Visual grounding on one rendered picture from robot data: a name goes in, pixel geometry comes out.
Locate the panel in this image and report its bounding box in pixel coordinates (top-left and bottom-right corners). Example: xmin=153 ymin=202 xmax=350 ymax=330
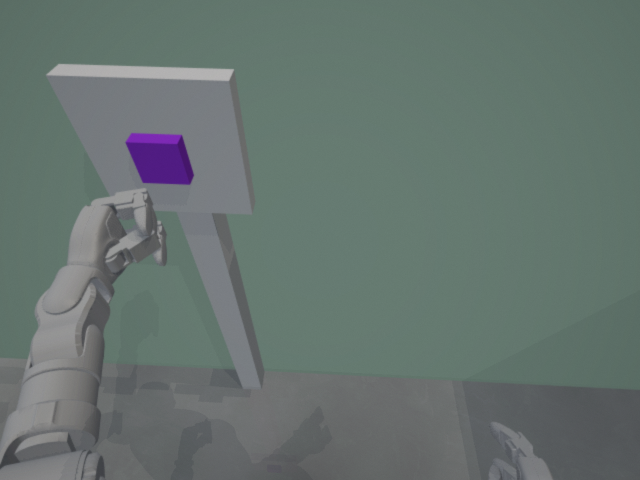
xmin=46 ymin=64 xmax=264 ymax=390

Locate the left robot hand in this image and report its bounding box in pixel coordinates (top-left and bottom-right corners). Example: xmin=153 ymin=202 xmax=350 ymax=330
xmin=67 ymin=188 xmax=167 ymax=284

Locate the button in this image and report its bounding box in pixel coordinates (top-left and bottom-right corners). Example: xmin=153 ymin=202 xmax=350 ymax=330
xmin=125 ymin=133 xmax=194 ymax=185

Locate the left robot forearm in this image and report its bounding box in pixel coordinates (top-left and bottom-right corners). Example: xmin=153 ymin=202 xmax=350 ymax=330
xmin=0 ymin=265 xmax=114 ymax=469

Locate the right robot hand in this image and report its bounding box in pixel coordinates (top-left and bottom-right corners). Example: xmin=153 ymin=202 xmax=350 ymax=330
xmin=488 ymin=422 xmax=554 ymax=480

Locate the left robot upper arm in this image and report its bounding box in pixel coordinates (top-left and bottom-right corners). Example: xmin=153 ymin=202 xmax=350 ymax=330
xmin=0 ymin=450 xmax=106 ymax=480

